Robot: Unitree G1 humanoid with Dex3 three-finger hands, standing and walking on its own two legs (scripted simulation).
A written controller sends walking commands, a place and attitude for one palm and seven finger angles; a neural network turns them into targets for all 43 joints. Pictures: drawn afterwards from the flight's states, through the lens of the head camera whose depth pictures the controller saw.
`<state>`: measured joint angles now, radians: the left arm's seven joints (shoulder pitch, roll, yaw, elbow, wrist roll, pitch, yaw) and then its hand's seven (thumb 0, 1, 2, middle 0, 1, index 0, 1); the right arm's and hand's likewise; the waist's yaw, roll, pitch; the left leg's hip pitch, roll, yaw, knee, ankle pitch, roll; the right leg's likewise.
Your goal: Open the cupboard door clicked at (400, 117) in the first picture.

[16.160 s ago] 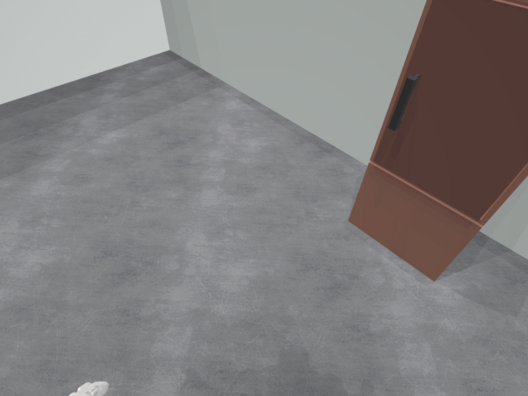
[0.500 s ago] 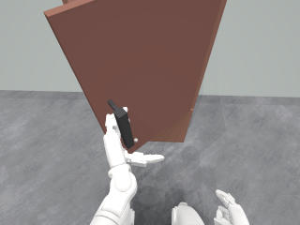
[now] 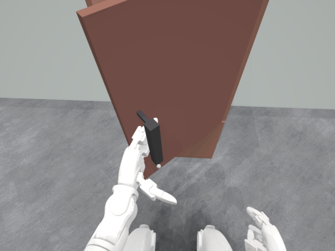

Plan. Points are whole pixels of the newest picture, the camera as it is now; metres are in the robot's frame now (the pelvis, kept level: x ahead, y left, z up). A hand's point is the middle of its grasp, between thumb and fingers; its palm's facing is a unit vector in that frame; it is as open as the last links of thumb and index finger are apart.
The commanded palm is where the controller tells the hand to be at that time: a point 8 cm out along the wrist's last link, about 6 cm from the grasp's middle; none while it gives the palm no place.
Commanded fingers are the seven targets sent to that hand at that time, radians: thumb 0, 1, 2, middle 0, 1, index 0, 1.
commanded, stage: slide the hand sideways off the handle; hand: left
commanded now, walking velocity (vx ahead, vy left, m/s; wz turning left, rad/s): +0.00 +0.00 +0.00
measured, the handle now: (149, 139) +0.37 +0.07 +0.03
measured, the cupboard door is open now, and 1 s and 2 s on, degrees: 43 43 43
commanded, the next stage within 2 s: draw the hand back to the body in 0.90 s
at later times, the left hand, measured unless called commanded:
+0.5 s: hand (141, 186) +0.26 +0.07 +0.03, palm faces -0.07 -1.00 +0.00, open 16.2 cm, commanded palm +0.23 +0.14 +0.03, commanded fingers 0.00 -0.50 0.30 -0.15 -0.30 -0.15 -0.30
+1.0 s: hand (119, 202) +0.22 +0.12 +0.03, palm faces -0.06 -1.00 -0.03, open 16.3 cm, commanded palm +0.20 +0.17 +0.03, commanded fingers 0.00 -0.50 0.30 -0.15 -0.30 -0.15 -0.30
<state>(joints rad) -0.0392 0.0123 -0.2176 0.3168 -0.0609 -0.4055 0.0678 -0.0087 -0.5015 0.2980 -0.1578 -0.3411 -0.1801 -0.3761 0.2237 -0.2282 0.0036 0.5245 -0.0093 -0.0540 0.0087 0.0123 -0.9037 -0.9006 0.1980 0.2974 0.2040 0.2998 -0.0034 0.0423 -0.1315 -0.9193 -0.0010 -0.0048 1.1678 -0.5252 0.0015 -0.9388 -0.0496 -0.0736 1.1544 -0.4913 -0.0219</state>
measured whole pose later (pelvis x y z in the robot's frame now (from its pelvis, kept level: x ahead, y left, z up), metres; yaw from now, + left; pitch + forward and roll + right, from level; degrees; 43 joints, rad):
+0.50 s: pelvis +0.02 +0.00 -0.01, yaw +0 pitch +18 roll +0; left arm 0.33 0.06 -0.21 -0.03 0.00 -0.43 0.04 -0.01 -0.50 0.30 -0.16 -0.30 -0.17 -0.31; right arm 0.20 -0.20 0.02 0.42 -0.02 -0.03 0.02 0.01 -0.90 -0.90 0.20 0.30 0.20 0.30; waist 0.02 0.02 -0.15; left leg -0.96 0.00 -0.01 1.24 -0.59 0.00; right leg -0.98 -0.05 -0.07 1.22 -0.55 -0.02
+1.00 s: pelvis +0.01 -0.01 -0.02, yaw +0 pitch +18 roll -1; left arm 0.49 0.15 -0.03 -0.16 -0.15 -0.42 -0.14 -0.01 -0.50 0.30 -0.15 -0.30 -0.15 -0.30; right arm 0.22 -0.22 -0.01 0.42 0.00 -0.07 -0.03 0.01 -0.90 -0.90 0.20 0.30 0.20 0.30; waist 0.01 0.03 -0.17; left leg -1.01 0.02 -0.04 1.30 -0.61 -0.02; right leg -1.02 -0.03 -0.10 1.28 -0.57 -0.04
